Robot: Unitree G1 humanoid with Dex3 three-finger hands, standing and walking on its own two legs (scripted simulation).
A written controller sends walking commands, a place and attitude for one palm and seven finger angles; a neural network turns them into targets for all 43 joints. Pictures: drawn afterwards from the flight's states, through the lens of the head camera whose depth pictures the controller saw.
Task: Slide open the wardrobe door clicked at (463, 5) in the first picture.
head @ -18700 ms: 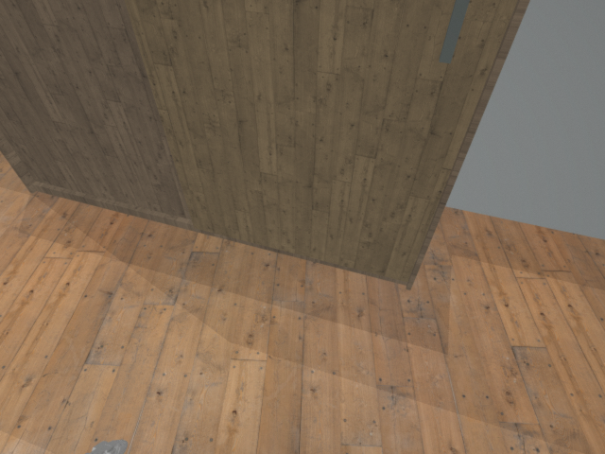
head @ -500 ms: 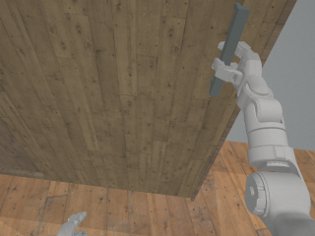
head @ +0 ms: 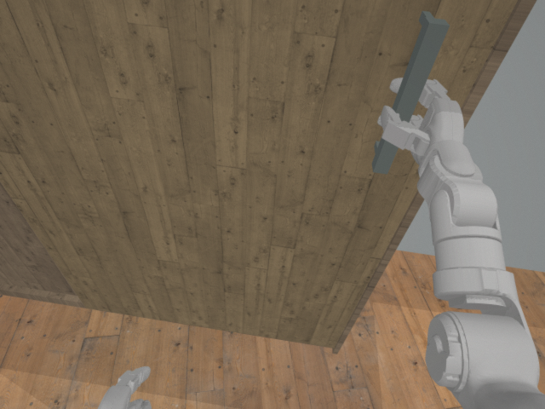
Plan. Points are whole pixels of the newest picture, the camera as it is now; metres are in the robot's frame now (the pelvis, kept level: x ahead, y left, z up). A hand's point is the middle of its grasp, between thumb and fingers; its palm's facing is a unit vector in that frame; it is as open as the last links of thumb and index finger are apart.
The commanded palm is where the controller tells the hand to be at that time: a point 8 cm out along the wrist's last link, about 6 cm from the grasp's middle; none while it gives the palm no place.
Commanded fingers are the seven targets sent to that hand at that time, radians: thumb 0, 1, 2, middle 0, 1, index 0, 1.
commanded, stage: grip the handle and tug to test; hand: right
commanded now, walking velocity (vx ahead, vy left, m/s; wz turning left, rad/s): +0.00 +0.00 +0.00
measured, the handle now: (401, 99) +0.50 -0.12 +0.26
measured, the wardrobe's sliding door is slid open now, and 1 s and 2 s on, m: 0.00 0.01 0.21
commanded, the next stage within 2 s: tug the door sideways, standing still in 0.24 s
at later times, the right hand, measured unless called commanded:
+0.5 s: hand (390, 125) +0.44 -0.10 +0.25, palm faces +0.05 +1.00 -0.01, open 6.4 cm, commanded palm +0.42 -0.13 +0.24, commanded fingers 0.00 -0.90 -0.90 0.45 1.40 0.45 1.40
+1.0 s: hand (377, 127) +0.45 -0.09 +0.23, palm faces +0.15 +0.98 -0.14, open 6.3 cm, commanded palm +0.43 -0.09 +0.25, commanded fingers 0.00 -0.90 -0.90 0.45 1.40 0.45 1.40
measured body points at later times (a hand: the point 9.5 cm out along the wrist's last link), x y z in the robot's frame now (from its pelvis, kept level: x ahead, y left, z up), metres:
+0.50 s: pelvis +0.04 +0.01 +0.00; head +0.03 +0.03 +0.45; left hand +0.22 +0.24 -0.10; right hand +0.43 -0.16 +0.25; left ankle -0.06 +0.09 -0.74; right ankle -0.01 -0.12 -0.74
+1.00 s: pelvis +0.00 +0.04 -0.02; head +0.04 +0.07 +0.43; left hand +0.17 +0.24 -0.14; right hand +0.44 -0.14 +0.24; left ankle +0.04 +0.13 -0.72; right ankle -0.01 -0.12 -0.74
